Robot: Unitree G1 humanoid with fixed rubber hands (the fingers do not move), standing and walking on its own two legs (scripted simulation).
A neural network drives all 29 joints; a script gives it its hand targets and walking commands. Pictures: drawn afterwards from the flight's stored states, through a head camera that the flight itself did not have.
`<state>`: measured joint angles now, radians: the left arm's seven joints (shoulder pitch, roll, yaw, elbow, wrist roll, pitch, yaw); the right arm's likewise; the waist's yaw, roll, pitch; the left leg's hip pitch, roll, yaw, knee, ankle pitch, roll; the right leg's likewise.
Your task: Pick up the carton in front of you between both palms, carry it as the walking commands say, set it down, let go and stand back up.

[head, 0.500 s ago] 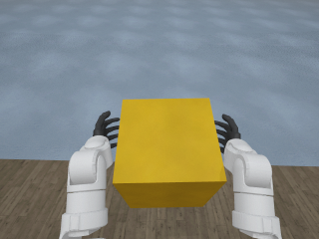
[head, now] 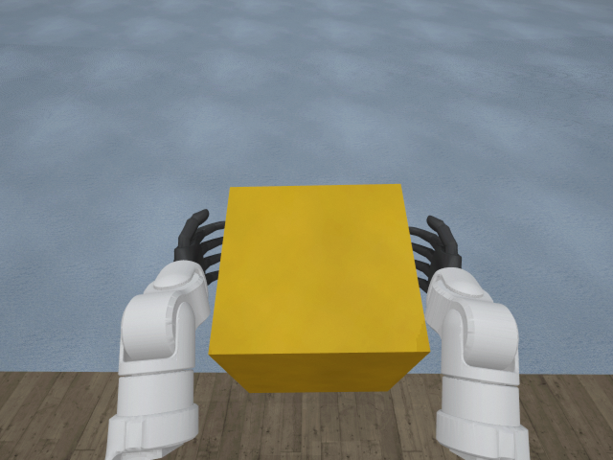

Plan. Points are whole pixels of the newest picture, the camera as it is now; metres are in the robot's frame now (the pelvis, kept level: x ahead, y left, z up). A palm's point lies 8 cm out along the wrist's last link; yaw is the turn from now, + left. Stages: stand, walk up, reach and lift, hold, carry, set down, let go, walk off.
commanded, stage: carry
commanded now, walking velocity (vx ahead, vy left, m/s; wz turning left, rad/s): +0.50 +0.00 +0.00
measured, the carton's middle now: (316, 299) +0.33 +0.02 +0.05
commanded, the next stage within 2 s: none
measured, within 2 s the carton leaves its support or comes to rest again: neither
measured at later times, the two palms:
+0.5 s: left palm (245, 152) +0.65 +0.18 +0.07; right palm (400, 154) +0.66 -0.13 +0.07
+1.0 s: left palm (251, 98) +1.00 +0.23 +0.01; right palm (361, 101) +1.01 -0.07 +0.01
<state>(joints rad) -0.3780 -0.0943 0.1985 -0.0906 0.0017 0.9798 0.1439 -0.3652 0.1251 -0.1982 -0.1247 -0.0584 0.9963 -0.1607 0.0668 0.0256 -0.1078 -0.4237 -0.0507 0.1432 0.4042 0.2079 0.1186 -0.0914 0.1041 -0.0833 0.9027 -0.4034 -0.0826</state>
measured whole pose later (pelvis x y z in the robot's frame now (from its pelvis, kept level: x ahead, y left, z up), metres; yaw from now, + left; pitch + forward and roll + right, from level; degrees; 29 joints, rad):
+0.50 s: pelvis +0.34 +0.01 -0.05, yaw +5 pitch +3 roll +1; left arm -0.36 -0.13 0.21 -0.13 0.06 0.99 0.16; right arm -0.36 0.10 -0.19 -0.10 -0.01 0.98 -0.15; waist -0.05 -0.03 -0.11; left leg -0.08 -0.11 0.10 0.85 -0.40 0.09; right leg -0.42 0.05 -0.15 0.38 0.25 -0.11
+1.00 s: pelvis +0.68 +0.06 -0.10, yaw +2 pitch +4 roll +1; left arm -0.39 -0.08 0.19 -0.09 -0.01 0.96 0.14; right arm -0.35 0.13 -0.19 -0.13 -0.05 0.96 -0.16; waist 0.03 -0.02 -0.08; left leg -0.51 -0.05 0.14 0.51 -0.07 0.11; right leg -0.15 0.04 -0.06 0.91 -0.44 -0.06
